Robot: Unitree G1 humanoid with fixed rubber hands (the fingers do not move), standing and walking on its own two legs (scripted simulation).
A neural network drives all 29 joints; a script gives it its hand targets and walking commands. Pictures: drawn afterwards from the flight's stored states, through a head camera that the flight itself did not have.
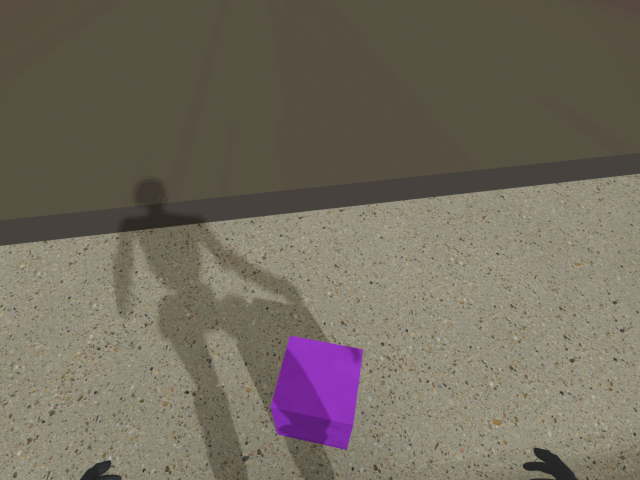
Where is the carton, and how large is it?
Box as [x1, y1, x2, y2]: [271, 336, 362, 449]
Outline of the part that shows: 290,336 271,403 271,410 277,433 346,449 353,423 362,349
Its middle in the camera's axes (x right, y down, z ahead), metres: +0.00 +0.45 +1.11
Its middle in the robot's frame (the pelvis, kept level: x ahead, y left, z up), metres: +0.45 +0.00 -0.66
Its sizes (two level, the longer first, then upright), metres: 0.210 0.200 0.250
